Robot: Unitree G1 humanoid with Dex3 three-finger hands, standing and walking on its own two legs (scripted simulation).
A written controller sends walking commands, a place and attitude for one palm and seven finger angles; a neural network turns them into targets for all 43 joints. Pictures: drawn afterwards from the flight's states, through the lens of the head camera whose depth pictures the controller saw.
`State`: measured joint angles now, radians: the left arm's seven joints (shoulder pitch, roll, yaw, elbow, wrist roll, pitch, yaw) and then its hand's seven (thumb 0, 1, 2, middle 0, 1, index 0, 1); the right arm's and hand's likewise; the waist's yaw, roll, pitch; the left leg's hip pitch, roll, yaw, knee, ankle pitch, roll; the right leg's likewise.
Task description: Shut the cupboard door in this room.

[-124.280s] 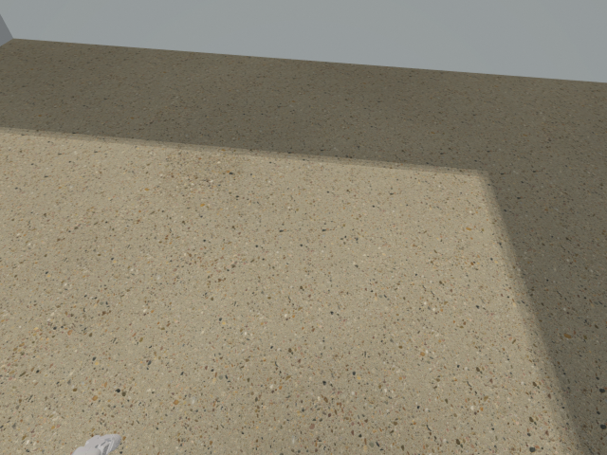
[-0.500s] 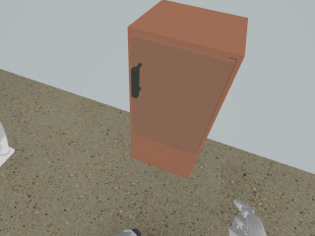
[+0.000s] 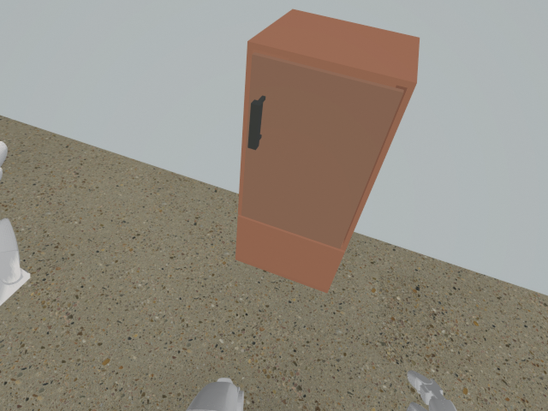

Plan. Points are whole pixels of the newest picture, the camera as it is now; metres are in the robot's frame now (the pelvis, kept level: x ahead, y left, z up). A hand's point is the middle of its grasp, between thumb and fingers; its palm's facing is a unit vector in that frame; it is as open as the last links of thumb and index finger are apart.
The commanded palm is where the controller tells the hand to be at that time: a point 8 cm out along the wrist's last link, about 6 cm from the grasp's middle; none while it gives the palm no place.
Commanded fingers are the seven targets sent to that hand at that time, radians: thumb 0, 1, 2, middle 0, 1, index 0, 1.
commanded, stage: stop stepping back and stand still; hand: left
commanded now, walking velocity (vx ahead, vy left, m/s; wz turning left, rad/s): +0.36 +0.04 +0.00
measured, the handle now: (257, 122) +0.85 +0.11 -0.01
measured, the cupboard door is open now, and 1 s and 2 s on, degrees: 0 0 0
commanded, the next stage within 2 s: let the arm hang, fingers relaxed in 1.38 s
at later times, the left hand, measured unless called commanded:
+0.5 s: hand out of the picture +0.10 +0.31 +0.21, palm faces +0.37 -0.77 -0.53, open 7.4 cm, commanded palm +0.05 +0.34 +0.20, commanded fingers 0.00 0.90 0.90 -0.20 -0.30 -0.20 -0.30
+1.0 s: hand out of the picture +0.14 +0.33 +0.19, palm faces +0.35 -0.78 -0.52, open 7.4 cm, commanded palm +0.08 +0.37 +0.20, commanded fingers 0.00 0.90 0.90 -0.20 -0.30 -0.20 -0.30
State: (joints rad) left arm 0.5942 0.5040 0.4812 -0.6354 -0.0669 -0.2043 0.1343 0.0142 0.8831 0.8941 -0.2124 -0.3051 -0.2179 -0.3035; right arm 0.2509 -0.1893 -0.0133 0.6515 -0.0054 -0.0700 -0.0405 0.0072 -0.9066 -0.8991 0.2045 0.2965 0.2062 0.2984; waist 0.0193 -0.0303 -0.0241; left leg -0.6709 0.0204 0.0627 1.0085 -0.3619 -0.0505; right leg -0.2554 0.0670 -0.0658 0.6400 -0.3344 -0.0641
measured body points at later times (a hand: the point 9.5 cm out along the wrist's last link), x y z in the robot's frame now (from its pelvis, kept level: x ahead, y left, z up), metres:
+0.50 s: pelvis -0.12 +0.06 +0.01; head -0.13 +0.07 +0.46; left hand +0.08 +0.35 +0.24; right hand +0.01 -0.18 -0.07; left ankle +0.00 +0.14 -0.70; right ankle -0.18 -0.01 -0.72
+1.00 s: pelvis -0.08 +0.08 +0.01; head -0.07 +0.08 +0.46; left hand +0.11 +0.36 +0.22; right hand +0.04 -0.14 -0.09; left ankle -0.02 +0.22 -0.71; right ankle -0.12 -0.01 -0.72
